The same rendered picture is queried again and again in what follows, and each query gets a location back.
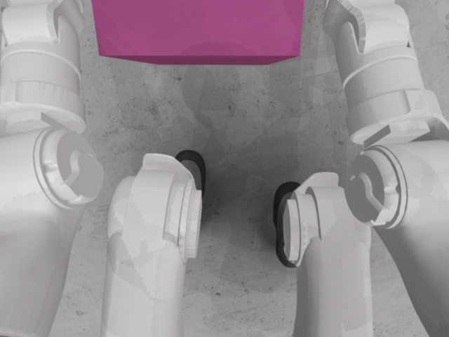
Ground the robot left shin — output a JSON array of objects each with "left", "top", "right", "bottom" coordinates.
[{"left": 106, "top": 154, "right": 196, "bottom": 242}]

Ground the robot left foot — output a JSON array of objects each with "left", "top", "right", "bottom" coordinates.
[{"left": 175, "top": 150, "right": 206, "bottom": 198}]

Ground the left robot upper arm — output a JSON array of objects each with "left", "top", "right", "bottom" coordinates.
[{"left": 0, "top": 126, "right": 103, "bottom": 337}]

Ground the right robot forearm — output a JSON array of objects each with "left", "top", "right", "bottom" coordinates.
[{"left": 322, "top": 0, "right": 449, "bottom": 149}]

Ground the left robot forearm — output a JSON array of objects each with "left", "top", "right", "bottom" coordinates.
[{"left": 0, "top": 0, "right": 86, "bottom": 138}]

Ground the right robot upper arm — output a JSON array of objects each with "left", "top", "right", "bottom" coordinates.
[{"left": 344, "top": 140, "right": 449, "bottom": 337}]

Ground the carton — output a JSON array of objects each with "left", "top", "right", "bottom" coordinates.
[{"left": 91, "top": 0, "right": 304, "bottom": 65}]

